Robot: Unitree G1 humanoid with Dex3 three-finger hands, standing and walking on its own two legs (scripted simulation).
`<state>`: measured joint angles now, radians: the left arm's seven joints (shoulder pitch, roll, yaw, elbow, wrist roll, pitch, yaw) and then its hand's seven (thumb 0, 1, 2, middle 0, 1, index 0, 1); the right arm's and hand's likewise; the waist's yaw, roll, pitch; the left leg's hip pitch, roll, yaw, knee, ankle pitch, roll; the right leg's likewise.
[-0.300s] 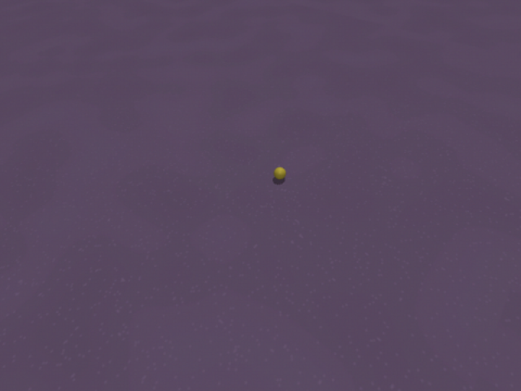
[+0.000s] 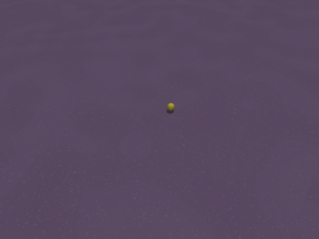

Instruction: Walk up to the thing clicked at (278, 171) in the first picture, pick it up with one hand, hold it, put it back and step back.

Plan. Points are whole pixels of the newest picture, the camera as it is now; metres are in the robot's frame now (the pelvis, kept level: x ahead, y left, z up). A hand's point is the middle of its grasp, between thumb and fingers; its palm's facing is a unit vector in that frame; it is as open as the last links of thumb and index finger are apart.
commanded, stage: stand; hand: left
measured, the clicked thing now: (170, 106) +1.32 -0.08 -0.75
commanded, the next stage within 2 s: walk up in 0.82 s
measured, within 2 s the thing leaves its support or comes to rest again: neither
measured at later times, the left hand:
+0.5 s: hand out of the picture +0.08 +0.25 -0.16, palm faces -0.03 -0.94 -0.34, open 7.3 cm
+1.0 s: hand out of the picture +0.11 +0.26 -0.15, palm faces -0.11 -0.92 -0.37, open 7.3 cm
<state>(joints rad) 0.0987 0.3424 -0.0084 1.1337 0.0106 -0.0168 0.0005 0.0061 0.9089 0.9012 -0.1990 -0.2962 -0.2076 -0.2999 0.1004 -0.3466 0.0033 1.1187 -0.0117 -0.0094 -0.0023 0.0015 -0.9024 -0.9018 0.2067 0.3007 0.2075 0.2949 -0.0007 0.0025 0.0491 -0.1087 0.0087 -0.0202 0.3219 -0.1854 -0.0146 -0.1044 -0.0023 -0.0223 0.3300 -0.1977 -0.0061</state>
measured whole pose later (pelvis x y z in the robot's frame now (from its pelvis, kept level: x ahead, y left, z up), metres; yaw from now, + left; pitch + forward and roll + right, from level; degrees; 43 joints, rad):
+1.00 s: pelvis +0.03 -0.02 -0.01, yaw -4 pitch -1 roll +2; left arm 0.19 0.42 0.06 1.04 0.04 0.00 -0.07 0.01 0.91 0.90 -0.20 -0.30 -0.21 -0.30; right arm 0.22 -0.38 -0.07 1.01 -0.05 -0.07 0.03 0.00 -0.90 -0.90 0.21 0.30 0.21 0.30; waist -0.02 -0.03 0.03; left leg -0.07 0.02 0.04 0.35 -0.27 0.02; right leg -0.38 -0.03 0.04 0.82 -0.41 -0.03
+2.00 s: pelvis +0.45 -0.15 -0.02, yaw -12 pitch -3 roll +2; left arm 0.27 0.44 0.05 0.84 0.00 -0.07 -0.06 0.01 0.91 0.90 -0.20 -0.30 -0.21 -0.30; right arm 0.32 -0.41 -0.06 0.81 -0.02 -0.06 0.06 0.00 -0.90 -0.90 0.21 0.30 0.21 0.30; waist -0.03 -0.02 0.10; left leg -0.10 0.03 0.11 0.49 -0.33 0.01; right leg -0.47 -0.08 0.01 0.71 -0.23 -0.02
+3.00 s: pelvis +0.78 -0.18 -0.03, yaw -12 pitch -4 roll +0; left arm 0.23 0.38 0.04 0.86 0.02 -0.08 -0.02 0.01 0.91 0.90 -0.20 -0.30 -0.21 -0.30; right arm 0.37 -0.41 -0.05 0.83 0.00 -0.02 0.03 0.00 -0.90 -0.90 0.21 0.30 0.21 0.30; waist -0.04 0.06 0.13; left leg -0.19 0.03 0.06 0.76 -0.45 0.03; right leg -0.36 -0.01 -0.06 0.60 -0.17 -0.04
